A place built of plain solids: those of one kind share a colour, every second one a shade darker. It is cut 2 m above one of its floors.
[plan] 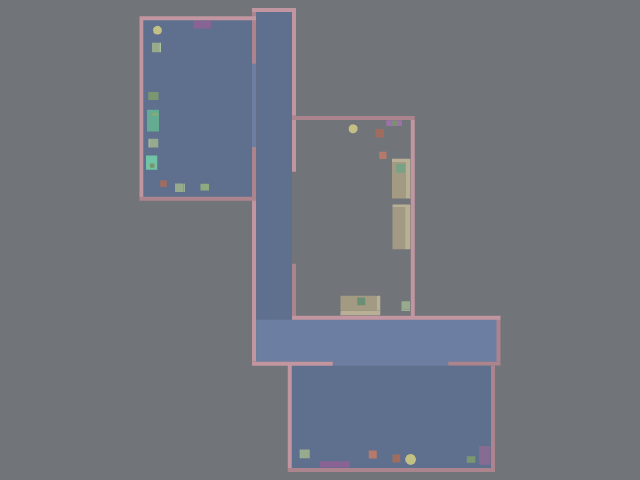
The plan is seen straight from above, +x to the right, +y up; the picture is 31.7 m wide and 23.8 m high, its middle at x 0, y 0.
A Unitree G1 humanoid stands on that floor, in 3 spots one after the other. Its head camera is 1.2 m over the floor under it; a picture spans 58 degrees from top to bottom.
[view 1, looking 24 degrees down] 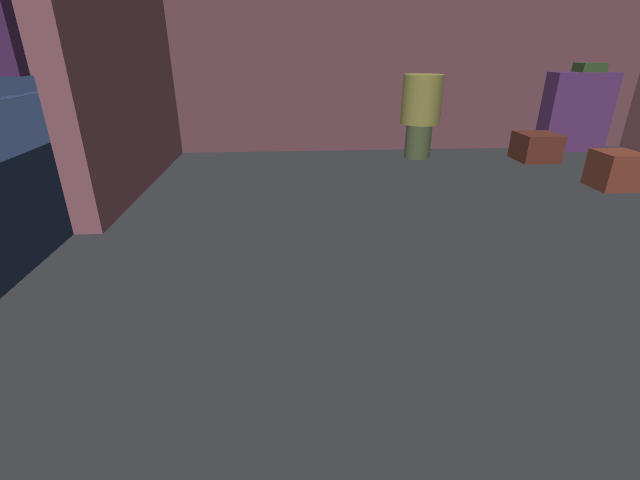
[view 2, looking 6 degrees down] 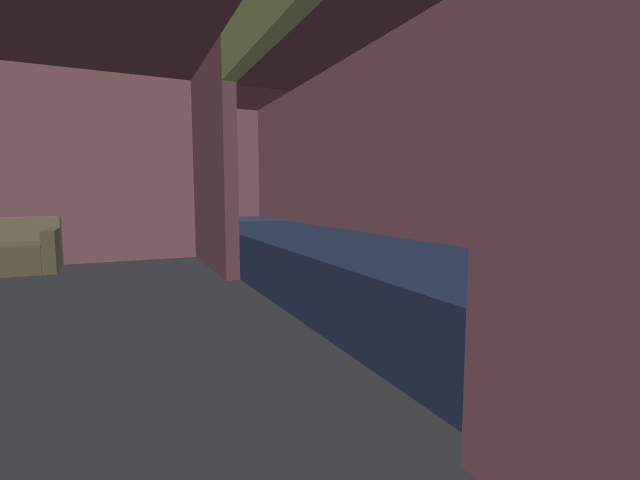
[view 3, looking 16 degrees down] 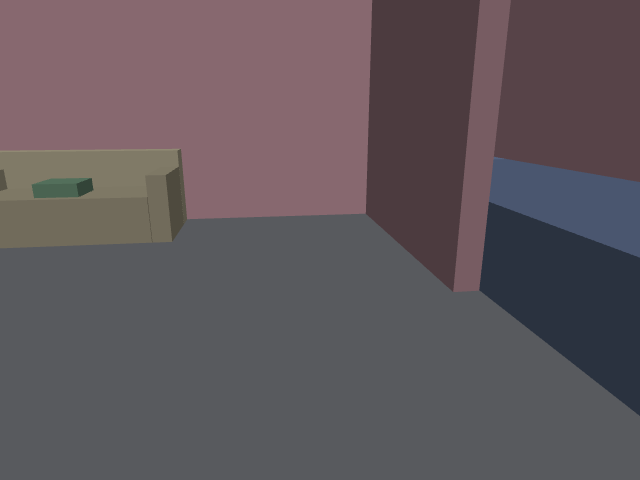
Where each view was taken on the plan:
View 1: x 0.14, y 0.49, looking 86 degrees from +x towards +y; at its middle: ground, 2.95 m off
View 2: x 0.14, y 4.76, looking -115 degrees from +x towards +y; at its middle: floor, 5.33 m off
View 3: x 0.14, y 1.51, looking -98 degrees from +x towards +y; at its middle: ground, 4.35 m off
